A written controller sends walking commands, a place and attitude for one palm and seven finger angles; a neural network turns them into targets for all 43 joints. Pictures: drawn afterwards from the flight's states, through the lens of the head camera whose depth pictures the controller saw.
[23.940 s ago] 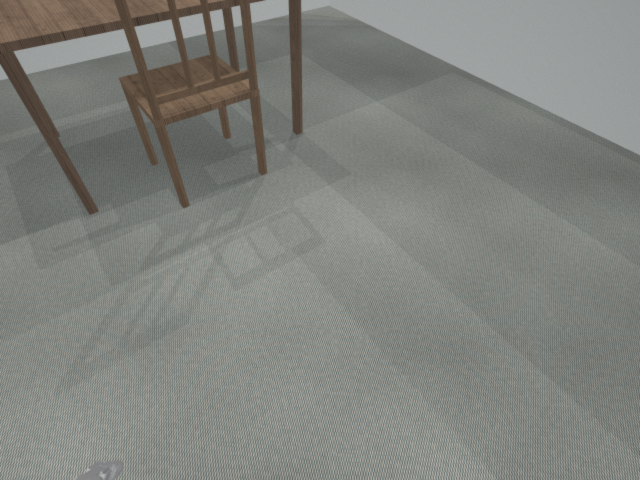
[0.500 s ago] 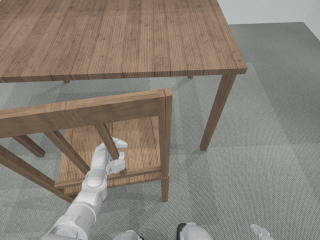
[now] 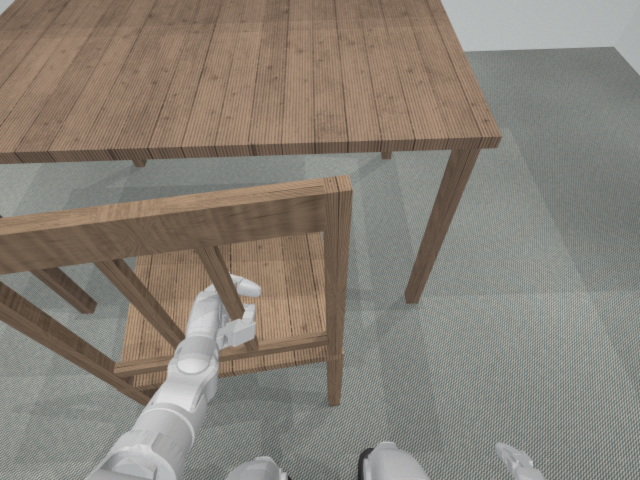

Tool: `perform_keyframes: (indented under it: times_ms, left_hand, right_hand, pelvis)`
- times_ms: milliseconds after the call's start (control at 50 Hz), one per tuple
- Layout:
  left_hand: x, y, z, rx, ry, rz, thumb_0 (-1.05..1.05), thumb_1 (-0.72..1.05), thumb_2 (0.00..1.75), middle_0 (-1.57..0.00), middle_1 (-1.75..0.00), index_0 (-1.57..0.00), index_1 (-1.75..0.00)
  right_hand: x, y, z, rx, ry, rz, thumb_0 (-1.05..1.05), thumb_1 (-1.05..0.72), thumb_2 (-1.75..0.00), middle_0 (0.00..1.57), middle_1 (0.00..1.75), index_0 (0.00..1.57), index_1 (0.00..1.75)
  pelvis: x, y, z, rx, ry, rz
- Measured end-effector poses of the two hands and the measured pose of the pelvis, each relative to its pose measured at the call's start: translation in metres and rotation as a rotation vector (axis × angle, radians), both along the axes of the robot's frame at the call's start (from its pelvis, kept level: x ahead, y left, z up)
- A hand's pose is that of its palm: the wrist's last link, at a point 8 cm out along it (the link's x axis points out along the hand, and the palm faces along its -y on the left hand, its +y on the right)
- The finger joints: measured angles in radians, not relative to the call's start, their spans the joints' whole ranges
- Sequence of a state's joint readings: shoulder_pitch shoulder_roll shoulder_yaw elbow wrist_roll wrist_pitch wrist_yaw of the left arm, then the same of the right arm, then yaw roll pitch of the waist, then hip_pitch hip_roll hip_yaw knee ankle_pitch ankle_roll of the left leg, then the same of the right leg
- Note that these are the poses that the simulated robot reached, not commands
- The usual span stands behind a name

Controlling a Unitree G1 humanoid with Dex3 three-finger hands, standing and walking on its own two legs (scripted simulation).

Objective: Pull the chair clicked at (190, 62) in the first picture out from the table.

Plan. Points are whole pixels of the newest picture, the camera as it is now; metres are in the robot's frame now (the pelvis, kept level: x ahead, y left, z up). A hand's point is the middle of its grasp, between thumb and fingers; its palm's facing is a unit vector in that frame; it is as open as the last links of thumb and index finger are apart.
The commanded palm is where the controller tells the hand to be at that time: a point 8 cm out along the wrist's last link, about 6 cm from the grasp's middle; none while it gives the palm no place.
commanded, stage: step backward, pulling the chair out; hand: left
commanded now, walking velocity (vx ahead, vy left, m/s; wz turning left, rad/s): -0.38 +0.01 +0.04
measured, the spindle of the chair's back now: (157, 317) +0.33 +0.25 -0.05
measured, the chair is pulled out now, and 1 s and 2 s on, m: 0.15 0.18 0.43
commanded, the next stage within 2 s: none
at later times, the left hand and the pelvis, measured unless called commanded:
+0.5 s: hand (248, 322) +0.33 +0.12 -0.05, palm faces +0.06 -0.98 -0.19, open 5.3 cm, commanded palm +0.31 +0.17 -0.05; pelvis +0.00 -0.01 +0.01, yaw +2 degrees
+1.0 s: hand (241, 345) +0.29 +0.12 -0.05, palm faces +0.04 -0.98 -0.17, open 5.3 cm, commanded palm +0.26 +0.17 -0.05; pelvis -0.05 +0.00 +0.01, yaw +2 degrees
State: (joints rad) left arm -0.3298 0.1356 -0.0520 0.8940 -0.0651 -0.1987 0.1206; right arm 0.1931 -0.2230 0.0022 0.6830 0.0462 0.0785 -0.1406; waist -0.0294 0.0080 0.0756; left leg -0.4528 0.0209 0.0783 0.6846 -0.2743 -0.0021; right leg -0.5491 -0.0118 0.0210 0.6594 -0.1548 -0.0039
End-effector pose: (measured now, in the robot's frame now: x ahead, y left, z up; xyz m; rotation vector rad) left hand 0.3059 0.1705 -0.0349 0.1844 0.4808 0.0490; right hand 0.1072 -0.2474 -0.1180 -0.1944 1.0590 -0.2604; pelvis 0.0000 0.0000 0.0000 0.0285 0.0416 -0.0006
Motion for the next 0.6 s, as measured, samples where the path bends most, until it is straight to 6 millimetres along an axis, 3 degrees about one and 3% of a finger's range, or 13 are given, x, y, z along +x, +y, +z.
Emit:
perform_keyframes:
  times_ms: [280, 440, 600]
  left_hand:
    - [0.001, 0.000, 0.001, -0.008, 0.020, 0.004, 0.03, 0.70, 0.81, -0.30, -1.18, -0.49, -1.45]
    - [0.000, -0.001, 0.001, 0.010, 0.009, 0.037, 0.03, 0.67, 0.83, -0.32, -1.19, -0.49, -1.45]
    - [-0.002, 0.000, 0.003, -0.011, 0.047, 0.038, 0.05, 0.69, 0.80, -0.29, -1.19, -0.49, -1.45]
  right_hand:
    - [0.003, -0.005, 0.010, -0.025, -0.004, 0.012, 0.01, -0.91, -0.90, 0.21, 0.30, 0.20, 0.30]
    - [0.010, -0.012, -0.001, 0.009, -0.015, 0.024, 0.01, -0.91, -0.90, 0.21, 0.30, 0.20, 0.30]
    - [-0.005, -0.016, 0.009, -0.027, 0.016, 0.049, 0.00, -0.91, -0.90, 0.21, 0.30, 0.20, 0.30]
  pelvis:
    - [0.001, 0.002, 0.007, -0.010, 0.008, 0.003]
    - [0.000, -0.011, 0.001, 0.003, -0.002, 0.012]
    - [-0.013, 0.001, 0.008, 0.004, 0.023, 0.060]
